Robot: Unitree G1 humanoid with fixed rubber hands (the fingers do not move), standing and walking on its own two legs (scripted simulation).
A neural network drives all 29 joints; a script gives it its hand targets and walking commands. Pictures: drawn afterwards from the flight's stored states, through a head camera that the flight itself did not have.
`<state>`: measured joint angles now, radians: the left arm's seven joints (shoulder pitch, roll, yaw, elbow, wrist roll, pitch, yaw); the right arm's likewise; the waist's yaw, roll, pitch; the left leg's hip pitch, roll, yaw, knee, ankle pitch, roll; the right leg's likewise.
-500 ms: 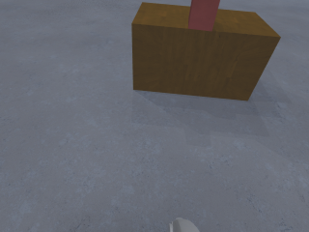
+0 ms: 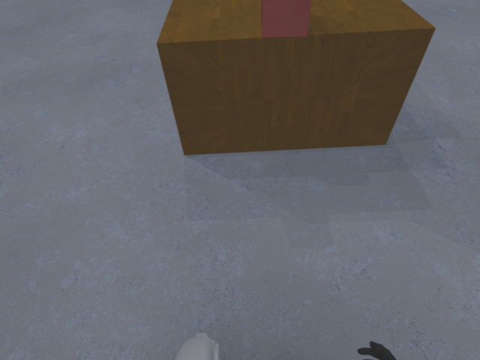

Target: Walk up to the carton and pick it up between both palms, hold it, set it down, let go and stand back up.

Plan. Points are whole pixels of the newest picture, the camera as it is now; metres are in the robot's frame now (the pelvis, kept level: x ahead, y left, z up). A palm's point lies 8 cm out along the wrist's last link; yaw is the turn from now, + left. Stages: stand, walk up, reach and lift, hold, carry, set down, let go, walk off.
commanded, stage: walk up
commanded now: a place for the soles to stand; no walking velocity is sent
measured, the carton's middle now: out of the picture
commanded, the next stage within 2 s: none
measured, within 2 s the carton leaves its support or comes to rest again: neither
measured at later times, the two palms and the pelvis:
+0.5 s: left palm (182, 200) +0.48 +0.18 -0.06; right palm out of the picture +0.16 -0.26 -0.11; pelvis +0.25 -0.01 +0.01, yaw -12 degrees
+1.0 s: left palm (163, 217) +0.48 +0.24 -0.14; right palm (359, 171) +0.60 -0.26 -0.09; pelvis +0.48 -0.02 -0.01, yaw +0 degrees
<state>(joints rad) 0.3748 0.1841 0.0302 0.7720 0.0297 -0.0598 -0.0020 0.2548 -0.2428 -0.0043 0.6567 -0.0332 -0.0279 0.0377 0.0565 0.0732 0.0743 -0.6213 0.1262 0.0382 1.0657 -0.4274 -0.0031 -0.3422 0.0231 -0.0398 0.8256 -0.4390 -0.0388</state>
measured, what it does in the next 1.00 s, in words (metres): walks ahead: left foot, then right foot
